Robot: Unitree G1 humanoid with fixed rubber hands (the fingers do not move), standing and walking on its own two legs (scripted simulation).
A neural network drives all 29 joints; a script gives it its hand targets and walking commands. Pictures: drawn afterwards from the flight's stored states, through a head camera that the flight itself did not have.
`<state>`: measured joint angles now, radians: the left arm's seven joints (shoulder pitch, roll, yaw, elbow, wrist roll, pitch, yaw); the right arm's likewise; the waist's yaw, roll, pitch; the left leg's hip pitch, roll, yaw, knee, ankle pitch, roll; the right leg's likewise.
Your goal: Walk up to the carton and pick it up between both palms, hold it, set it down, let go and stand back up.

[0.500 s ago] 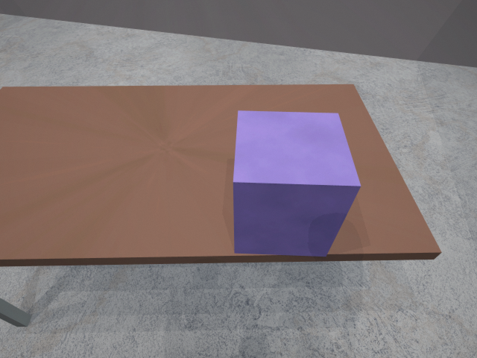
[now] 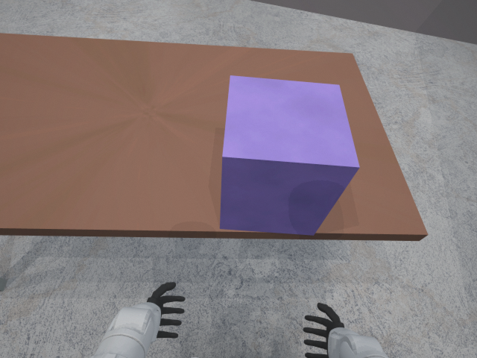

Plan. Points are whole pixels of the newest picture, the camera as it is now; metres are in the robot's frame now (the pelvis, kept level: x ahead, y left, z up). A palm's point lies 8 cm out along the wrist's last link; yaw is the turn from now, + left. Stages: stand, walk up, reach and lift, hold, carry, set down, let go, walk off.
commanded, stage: reach and lift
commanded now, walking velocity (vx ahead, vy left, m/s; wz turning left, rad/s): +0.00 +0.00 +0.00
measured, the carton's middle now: (275, 161) +0.48 -0.06 +0.00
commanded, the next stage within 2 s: none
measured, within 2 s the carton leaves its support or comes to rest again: neither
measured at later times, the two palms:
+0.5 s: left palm (136, 321) +0.19 +0.18 -0.07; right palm (366, 355) +0.14 -0.20 -0.09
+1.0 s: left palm (136, 337) +0.17 +0.17 -0.07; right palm out of the picture +0.14 -0.22 -0.07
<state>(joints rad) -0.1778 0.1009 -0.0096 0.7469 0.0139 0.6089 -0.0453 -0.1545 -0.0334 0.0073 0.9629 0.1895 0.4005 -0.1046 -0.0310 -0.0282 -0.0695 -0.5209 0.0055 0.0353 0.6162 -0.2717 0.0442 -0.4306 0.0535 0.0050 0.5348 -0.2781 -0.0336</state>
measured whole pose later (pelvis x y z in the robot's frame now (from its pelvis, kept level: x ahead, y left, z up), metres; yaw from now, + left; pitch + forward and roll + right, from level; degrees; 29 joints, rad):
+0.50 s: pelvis -0.03 -0.06 +0.01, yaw +0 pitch +8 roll +1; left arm -0.10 0.27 0.08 0.70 -0.03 0.34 -0.16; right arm 0.11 0.00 0.15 0.52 0.17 0.28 -0.26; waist -0.03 -0.02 -0.05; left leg -0.41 0.03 0.02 0.39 -0.12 -0.03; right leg -0.38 0.08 0.00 0.45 -0.19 -0.08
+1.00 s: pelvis +0.00 +0.00 +0.01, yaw -1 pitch +3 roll +0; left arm 0.19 0.12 -0.09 0.52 -0.09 0.06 0.06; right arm 0.28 -0.18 0.01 0.50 0.07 -0.01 0.00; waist -0.01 0.01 -0.01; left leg -0.29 -0.03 0.03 0.45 -0.21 0.04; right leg -0.25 0.03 0.05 0.46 -0.26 -0.01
